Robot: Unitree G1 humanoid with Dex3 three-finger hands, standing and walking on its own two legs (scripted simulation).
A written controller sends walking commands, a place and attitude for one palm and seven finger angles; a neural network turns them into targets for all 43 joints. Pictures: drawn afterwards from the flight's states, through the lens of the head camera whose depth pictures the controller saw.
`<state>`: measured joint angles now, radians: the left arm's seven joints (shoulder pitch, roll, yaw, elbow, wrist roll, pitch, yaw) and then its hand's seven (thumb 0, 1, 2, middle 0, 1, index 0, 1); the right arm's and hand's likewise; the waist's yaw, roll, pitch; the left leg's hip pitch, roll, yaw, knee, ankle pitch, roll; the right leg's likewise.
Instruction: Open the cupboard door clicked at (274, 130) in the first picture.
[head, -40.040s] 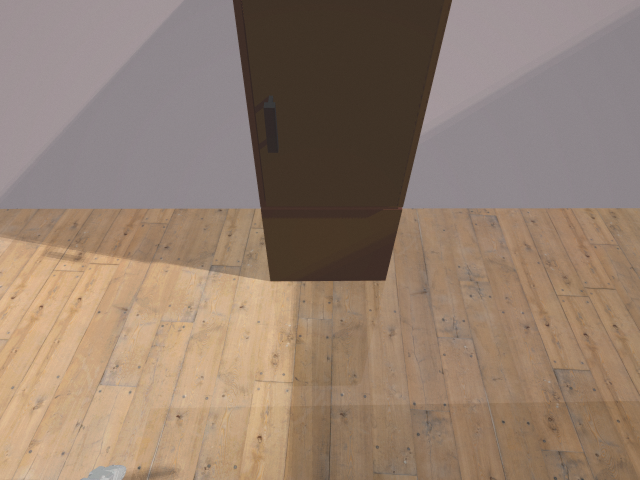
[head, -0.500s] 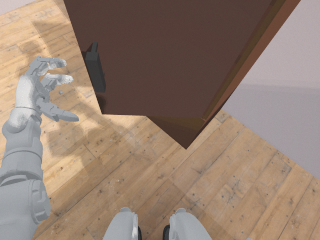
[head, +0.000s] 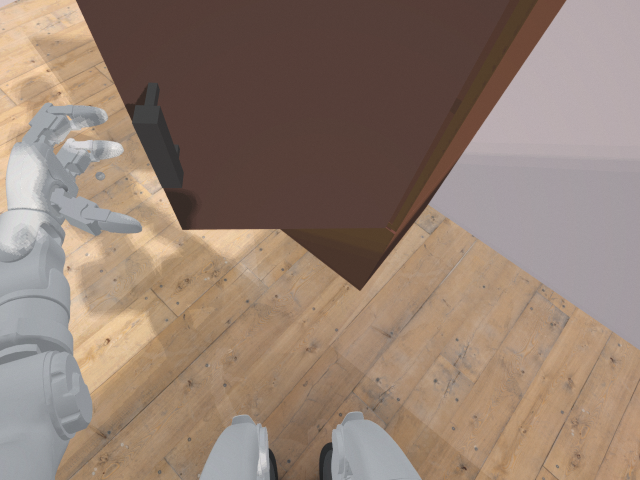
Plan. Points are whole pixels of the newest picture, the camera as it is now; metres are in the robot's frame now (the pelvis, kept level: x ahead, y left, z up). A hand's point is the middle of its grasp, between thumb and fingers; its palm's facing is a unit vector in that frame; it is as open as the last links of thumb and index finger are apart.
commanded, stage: move the hooked fingers beside the handle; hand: left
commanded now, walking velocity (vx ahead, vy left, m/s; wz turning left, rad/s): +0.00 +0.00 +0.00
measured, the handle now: (163, 137) +0.53 +0.18 +0.04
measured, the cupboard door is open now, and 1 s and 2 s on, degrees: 42 42 42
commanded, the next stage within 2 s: slide the fingers in behind the handle in 0.50 s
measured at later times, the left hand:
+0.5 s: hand (98, 177) +0.47 +0.24 +0.04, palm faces +0.03 -1.00 -0.01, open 14.0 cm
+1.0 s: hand (126, 172) +0.47 +0.21 +0.04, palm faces +0.01 -1.00 +0.00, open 14.0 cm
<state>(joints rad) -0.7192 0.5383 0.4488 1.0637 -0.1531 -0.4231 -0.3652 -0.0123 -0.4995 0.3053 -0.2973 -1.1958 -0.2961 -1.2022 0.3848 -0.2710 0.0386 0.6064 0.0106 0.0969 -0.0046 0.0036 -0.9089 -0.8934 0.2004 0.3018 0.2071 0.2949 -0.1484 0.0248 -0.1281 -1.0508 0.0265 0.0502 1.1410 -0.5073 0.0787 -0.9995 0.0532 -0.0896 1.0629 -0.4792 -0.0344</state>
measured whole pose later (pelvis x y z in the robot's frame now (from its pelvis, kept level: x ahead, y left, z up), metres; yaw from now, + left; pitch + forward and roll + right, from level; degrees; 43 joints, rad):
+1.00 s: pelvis +0.00 +0.01 +0.00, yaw +0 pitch +24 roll -5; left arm -0.74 0.46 0.38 1.05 -0.14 -0.45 -0.29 -0.01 -0.50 0.31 -0.30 -1.20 -0.30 -1.20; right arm 0.36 -0.26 0.03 0.61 0.00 0.09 0.01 0.00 -0.91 -0.89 0.20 0.30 0.21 0.29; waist -0.15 0.03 -0.14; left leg -1.06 0.02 0.05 1.15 -0.51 0.08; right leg -1.00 0.05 -0.09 1.07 -0.49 -0.03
